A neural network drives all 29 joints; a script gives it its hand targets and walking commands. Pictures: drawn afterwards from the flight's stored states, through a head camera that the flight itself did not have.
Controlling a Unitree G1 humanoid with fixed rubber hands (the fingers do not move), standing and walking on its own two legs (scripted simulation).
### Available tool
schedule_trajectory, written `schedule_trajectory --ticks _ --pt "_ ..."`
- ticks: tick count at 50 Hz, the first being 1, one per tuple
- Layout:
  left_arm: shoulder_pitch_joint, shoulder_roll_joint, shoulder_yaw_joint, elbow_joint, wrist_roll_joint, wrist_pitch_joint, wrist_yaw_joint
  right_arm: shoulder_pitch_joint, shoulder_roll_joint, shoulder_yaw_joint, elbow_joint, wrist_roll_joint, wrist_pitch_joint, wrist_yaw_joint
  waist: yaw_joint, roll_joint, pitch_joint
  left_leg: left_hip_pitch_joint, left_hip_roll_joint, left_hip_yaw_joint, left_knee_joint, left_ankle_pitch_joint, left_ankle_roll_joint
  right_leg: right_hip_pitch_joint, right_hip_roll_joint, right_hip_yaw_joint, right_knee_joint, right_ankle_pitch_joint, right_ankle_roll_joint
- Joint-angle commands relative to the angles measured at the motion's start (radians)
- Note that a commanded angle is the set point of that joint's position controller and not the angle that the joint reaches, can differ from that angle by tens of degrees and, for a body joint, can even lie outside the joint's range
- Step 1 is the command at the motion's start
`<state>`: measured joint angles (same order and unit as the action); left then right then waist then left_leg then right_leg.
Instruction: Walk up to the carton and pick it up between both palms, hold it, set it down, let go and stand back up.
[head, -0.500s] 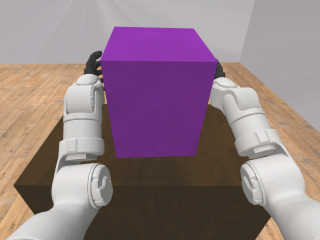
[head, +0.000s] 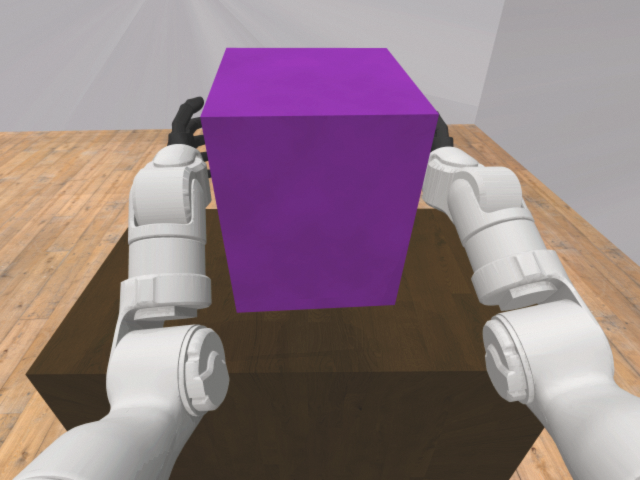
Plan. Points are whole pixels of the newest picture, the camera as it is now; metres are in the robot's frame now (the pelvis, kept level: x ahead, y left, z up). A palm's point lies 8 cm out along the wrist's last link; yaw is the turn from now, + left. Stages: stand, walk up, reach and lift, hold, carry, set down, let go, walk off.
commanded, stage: hold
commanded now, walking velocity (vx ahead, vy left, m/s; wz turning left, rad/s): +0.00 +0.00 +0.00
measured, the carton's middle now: (312, 179) +0.39 +0.00 +0.26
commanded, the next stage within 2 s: none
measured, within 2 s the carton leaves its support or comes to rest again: neither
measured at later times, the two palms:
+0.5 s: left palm (187, 164) +0.37 +0.14 +0.29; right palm (434, 167) +0.37 -0.15 +0.28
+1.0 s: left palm (184, 164) +0.37 +0.14 +0.29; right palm (432, 167) +0.37 -0.15 +0.28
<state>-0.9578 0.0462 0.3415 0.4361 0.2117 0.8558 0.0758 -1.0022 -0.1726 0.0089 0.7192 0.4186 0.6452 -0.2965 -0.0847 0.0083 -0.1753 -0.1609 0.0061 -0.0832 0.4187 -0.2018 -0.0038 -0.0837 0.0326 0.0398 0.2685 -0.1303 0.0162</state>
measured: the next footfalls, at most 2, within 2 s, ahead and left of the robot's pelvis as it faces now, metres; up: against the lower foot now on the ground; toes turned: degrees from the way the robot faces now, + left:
none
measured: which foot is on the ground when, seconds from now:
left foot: down 0.00-1.00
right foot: down 0.00-1.00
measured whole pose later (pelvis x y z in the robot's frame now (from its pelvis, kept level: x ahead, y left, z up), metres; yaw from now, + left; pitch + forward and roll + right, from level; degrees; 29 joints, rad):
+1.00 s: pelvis +0.00 +0.00 +0.00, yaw +0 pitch -3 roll -2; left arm -0.95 0.05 0.34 0.44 0.21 0.85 0.07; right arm -0.99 -0.17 0.02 0.71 0.42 0.65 -0.30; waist -0.08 0.01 -0.18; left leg -0.16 0.01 -0.09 0.43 -0.21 -0.01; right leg -0.08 0.04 0.04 0.27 -0.13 0.01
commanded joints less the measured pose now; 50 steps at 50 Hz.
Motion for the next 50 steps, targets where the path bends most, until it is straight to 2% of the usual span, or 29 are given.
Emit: schedule_trajectory --ticks 1,4,8,13,14,16,17,18,20,22,23,25,27,28,30,33,35,36,37,38,39,42,44,45,46,47,48,49,50 --pt "-0.809 -0.663 -0.397 -0.116 -0.193 -0.098 -0.147 -0.969 0.712 0.235 -0.366 0.163 -0.046 0.132 0.000 0.034 -0.352 0.114 -0.043 0.023 -0.048 0.216 -0.041 0.092 0.056 -0.027 -0.016 0.141 0.020" --pt "-0.780 -0.644 -0.365 -0.100 -0.178 -0.095 -0.154 -0.935 0.711 0.239 -0.348 0.164 -0.042 0.125 0.011 0.024 -0.324 0.120 -0.039 0.030 -0.046 0.246 -0.038 0.102 0.056 -0.020 -0.020 0.168 0.019" --pt "-0.799 -0.669 -0.405 -0.123 -0.206 -0.105 -0.160 -0.971 0.725 0.243 -0.394 0.164 -0.055 0.122 -0.002 0.045 -0.376 0.121 -0.041 0.027 -0.034 0.259 -0.043 0.114 0.057 -0.014 -0.015 0.183 0.014" --pt "-0.802 -0.671 -0.415 -0.140 -0.210 -0.107 -0.160 -0.944 0.741 0.248 -0.406 0.161 -0.048 0.114 -0.016 0.016 -0.360 0.135 -0.049 0.025 -0.037 0.258 -0.041 0.109 0.052 -0.017 -0.017 0.193 0.027" --pt "-0.805 -0.652 -0.386 -0.110 -0.197 -0.104 -0.160 -0.970 0.743 0.248 -0.385 0.166 -0.043 0.114 0.007 0.028 -0.339 0.116 -0.048 0.026 -0.036 0.233 -0.035 0.098 0.050 -0.008 -0.020 0.173 0.024" --pt "-0.820 -0.672 -0.416 -0.119 -0.214 -0.109 -0.155 -0.980 0.746 0.244 -0.409 0.166 -0.048 0.113 -0.009 0.031 -0.366 0.119 -0.045 0.022 -0.035 0.236 -0.038 0.100 0.054 -0.016 -0.016 0.169 0.023" --pt "-0.810 -0.685 -0.424 -0.140 -0.220 -0.108 -0.153 -0.977 0.734 0.233 -0.426 0.166 -0.053 0.112 -0.010 0.059 -0.384 0.129 -0.047 0.025 -0.030 0.255 -0.046 0.093 0.053 -0.015 -0.012 0.189 0.023" --pt "-0.811 -0.681 -0.433 -0.131 -0.222 -0.106 -0.150 -0.951 0.717 0.226 -0.391 0.166 -0.045 0.110 -0.034 0.051 -0.365 0.133 -0.043 0.021 -0.026 0.257 -0.047 0.091 0.053 -0.014 -0.020 0.190 0.018" --pt "-0.812 -0.675 -0.428 -0.143 -0.217 -0.104 -0.153 -0.957 0.720 0.231 -0.397 0.168 -0.042 0.110 -0.027 0.054 -0.357 0.134 -0.047 0.022 -0.028 0.260 -0.047 0.087 0.053 -0.016 -0.017 0.191 0.021" --pt "-0.779 -0.648 -0.387 -0.092 -0.193 -0.102 -0.157 -0.957 0.734 0.249 -0.401 0.166 -0.037 0.113 0.002 0.017 -0.333 0.117 -0.049 0.027 -0.038 0.229 -0.033 0.100 0.051 -0.016 -0.025 0.182 0.028" --pt "-0.786 -0.665 -0.396 -0.137 -0.199 -0.105 -0.154 -0.947 0.740 0.258 -0.395 0.170 -0.042 0.117 0.001 0.048 -0.377 0.122 -0.043 0.024 -0.037 0.241 -0.041 0.119 0.052 -0.016 -0.015 0.184 0.020" --pt "-0.791 -0.669 -0.417 -0.173 -0.205 -0.106 -0.152 -0.939 0.747 0.257 -0.423 0.182 -0.042 0.119 -0.005 0.049 -0.407 0.139 -0.045 0.024 -0.030 0.271 -0.046 0.127 0.055 -0.013 -0.009 0.207 0.020" --pt "-0.827 -0.673 -0.427 -0.163 -0.217 -0.109 -0.150 -0.944 0.729 0.239 -0.389 0.180 -0.041 0.121 -0.010 0.057 -0.372 0.128 -0.040 0.024 -0.035 0.250 -0.052 0.098 0.053 -0.017 -0.012 0.173 0.020" --pt "-0.806 -0.666 -0.408 -0.107 -0.205 -0.105 -0.150 -0.965 0.730 0.242 -0.389 0.165 -0.042 0.120 -0.006 0.023 -0.347 0.110 -0.044 0.020 -0.036 0.224 -0.041 0.085 0.054 -0.011 -0.019 0.150 0.022" --pt "-0.804 -0.663 -0.404 -0.141 -0.205 -0.107 -0.147 -0.947 0.732 0.234 -0.384 0.168 -0.042 0.122 0.000 0.038 -0.347 0.112 -0.043 0.020 -0.046 0.216 -0.038 0.075 0.054 -0.012 -0.023 0.142 0.021" --pt "-0.790 -0.657 -0.376 -0.086 -0.183 -0.100 -0.155 -0.960 0.702 0.223 -0.341 0.152 -0.040 0.125 0.003 0.038 -0.307 0.089 -0.041 0.020 -0.056 0.184 -0.033 0.089 0.048 -0.010 -0.028 0.116 0.016" --pt "-0.800 -0.664 -0.398 -0.115 -0.201 -0.103 -0.154 -0.964 0.728 0.240 -0.387 0.161 -0.042 0.122 -0.005 0.019 -0.348 0.110 -0.040 0.019 -0.051 0.221 -0.035 0.110 0.053 -0.020 -0.021 0.161 0.020" --pt "-0.799 -0.671 -0.410 -0.155 -0.208 -0.107 -0.150 -0.952 0.732 0.248 -0.409 0.181 -0.043 0.123 -0.004 0.040 -0.417 0.145 -0.042 0.017 -0.033 0.280 -0.041 0.118 0.058 -0.016 -0.014 0.215 0.024" --pt "-0.799 -0.658 -0.412 -0.155 -0.212 -0.104 -0.152 -0.934 0.726 0.248 -0.378 0.173 -0.036 0.119 -0.021 0.039 -0.383 0.153 -0.046 0.022 -0.024 0.296 -0.048 0.118 0.056 -0.013 -0.010 0.224 0.021" --pt "-0.782 -0.661 -0.412 -0.161 -0.211 -0.102 -0.153 -0.943 0.735 0.263 -0.418 0.182 -0.039 0.117 -0.011 0.025 -0.412 0.164 -0.046 0.019 -0.024 0.316 -0.044 0.125 0.062 -0.020 -0.011 0.248 0.027" --pt "-0.783 -0.663 -0.406 -0.171 -0.199 -0.100 -0.151 -0.925 0.725 0.265 -0.388 0.188 -0.036 0.117 0.003 0.040 -0.385 0.158 -0.042 0.021 -0.023 0.329 -0.047 0.113 0.059 -0.019 -0.006 0.239 0.023" --pt "-0.791 -0.674 -0.405 -0.104 -0.203 -0.092 -0.157 -0.959 0.713 0.236 -0.386 0.172 -0.040 0.116 -0.018 0.042 -0.319 0.124 -0.044 0.033 -0.037 0.231 -0.049 0.082 0.056 -0.014 -0.025 0.142 0.021" --pt "-0.819 -0.681 -0.429 -0.140 -0.212 -0.105 -0.156 -0.957 0.723 0.229 -0.389 0.161 -0.042 0.121 -0.019 0.042 -0.351 0.103 -0.043 0.021 -0.048 0.187 -0.042 0.077 0.054 -0.021 -0.021 0.124 0.017" --pt "-0.853 -0.678 -0.422 -0.160 -0.211 -0.113 -0.150 -0.980 0.745 0.240 -0.390 0.161 -0.046 0.127 0.011 0.057 -0.398 0.123 -0.040 0.018 -0.042 0.207 -0.043 0.076 0.055 -0.015 -0.014 0.136 0.016" --pt "-0.800 -0.684 -0.413 -0.169 -0.205 -0.107 -0.143 -0.927 0.738 0.244 -0.394 0.171 -0.043 0.129 0.001 0.053 -0.409 0.143 -0.043 0.018 -0.036 0.268 -0.041 0.100 0.058 -0.020 -0.013 0.192 0.021" --pt "-0.801 -0.668 -0.404 -0.154 -0.193 -0.102 -0.144 -0.923 0.705 0.237 -0.356 0.171 -0.037 0.127 -0.002 0.057 -0.352 0.131 -0.044 0.017 -0.039 0.274 -0.046 0.097 0.058 -0.016 -0.015 0.189 0.021" --pt "-0.794 -0.671 -0.408 -0.139 -0.197 -0.099 -0.146 -0.960 0.715 0.246 -0.390 0.184 -0.046 0.126 0.002 0.064 -0.367 0.129 -0.040 0.013 -0.029 0.265 -0.047 0.099 0.053 -0.013 -0.012 0.186 0.016" --pt "-0.800 -0.670 -0.400 -0.112 -0.197 -0.095 -0.152 -0.960 0.707 0.227 -0.364 0.169 -0.039 0.121 -0.019 0.047 -0.318 0.119 -0.041 0.021 -0.036 0.239 -0.046 0.091 0.053 -0.011 -0.022 0.162 0.017" --pt "-0.824 -0.664 -0.404 -0.136 -0.199 -0.102 -0.151 -0.962 0.720 0.231 -0.355 0.168 -0.041 0.122 -0.003 0.046 -0.332 0.113 -0.039 0.019 -0.042 0.233 -0.042 0.087 0.053 -0.011 -0.022 0.151 0.017"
